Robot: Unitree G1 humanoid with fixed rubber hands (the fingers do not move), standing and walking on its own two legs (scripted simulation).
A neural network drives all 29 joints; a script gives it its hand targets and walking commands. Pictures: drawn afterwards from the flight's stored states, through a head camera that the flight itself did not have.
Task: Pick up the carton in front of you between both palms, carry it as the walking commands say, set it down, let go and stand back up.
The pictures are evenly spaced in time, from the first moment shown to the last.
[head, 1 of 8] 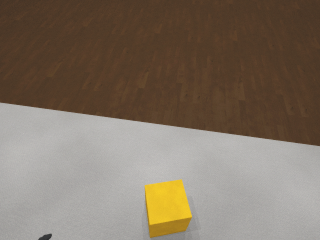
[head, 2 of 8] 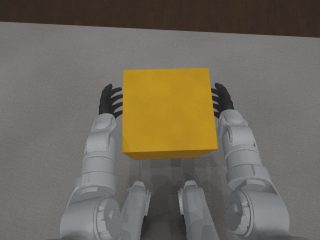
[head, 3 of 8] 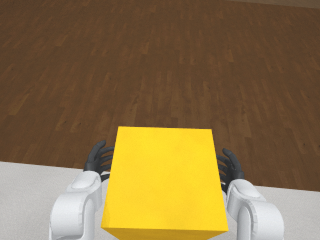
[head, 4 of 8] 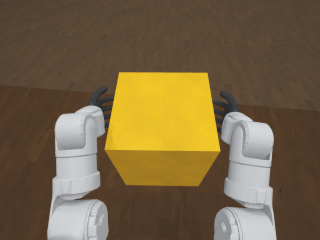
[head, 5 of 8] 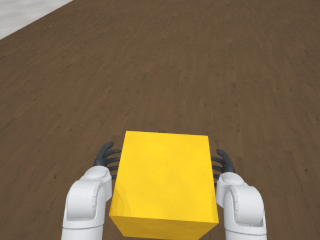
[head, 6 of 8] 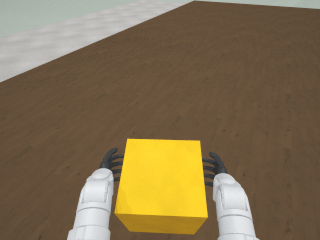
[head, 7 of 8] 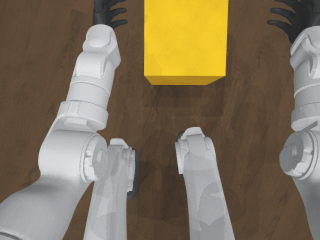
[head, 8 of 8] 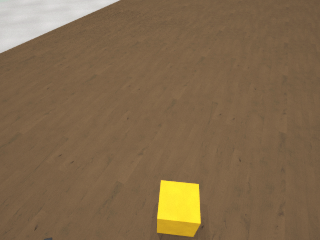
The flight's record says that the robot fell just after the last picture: no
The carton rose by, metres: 1.20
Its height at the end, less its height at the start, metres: +0.48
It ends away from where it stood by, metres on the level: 5.93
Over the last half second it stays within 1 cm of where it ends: yes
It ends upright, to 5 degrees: yes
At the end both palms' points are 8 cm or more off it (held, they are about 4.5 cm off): yes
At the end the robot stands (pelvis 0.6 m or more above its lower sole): yes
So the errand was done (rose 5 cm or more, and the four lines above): yes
